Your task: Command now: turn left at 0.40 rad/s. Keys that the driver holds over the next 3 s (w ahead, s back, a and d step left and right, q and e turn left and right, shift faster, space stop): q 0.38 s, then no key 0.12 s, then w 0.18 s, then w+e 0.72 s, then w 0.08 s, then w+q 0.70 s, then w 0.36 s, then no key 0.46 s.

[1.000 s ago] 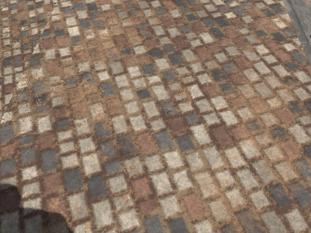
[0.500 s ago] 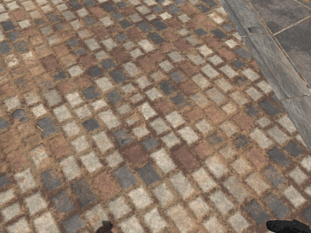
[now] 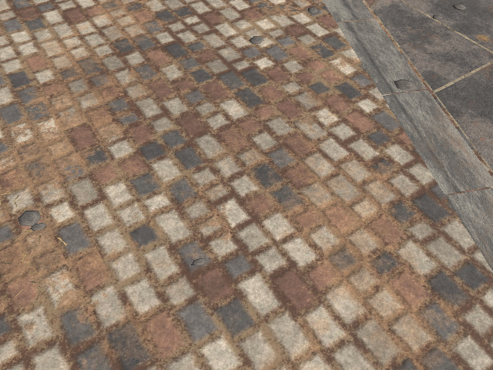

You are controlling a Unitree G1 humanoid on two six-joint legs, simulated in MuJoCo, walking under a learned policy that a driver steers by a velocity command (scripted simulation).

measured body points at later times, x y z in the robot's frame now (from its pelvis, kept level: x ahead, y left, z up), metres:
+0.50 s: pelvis -0.02 -0.04 +0.01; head +0.01 -0.06 +0.46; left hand +0.02 +0.26 -0.07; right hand +0.21 -0.29 -0.09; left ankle -0.06 +0.10 -0.65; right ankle +0.02 -0.15 -0.73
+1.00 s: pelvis +0.06 +0.01 +0.01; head +0.07 +0.03 +0.46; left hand +0.14 +0.31 -0.10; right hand +0.14 -0.25 -0.10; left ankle -0.08 +0.08 -0.73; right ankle +0.23 -0.11 -0.66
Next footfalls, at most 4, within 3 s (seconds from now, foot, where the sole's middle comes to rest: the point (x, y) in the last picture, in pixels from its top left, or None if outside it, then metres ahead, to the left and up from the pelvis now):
0.36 right None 0.06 -0.14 -0.76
0.74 left None -0.04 0.09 -0.76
1.18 right None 0.35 -0.06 -0.76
1.70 left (200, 313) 0.65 0.13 -0.76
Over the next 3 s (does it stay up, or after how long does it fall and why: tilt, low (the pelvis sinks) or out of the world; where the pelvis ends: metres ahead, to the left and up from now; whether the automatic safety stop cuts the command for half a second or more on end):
stays up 1.06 0.16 0.01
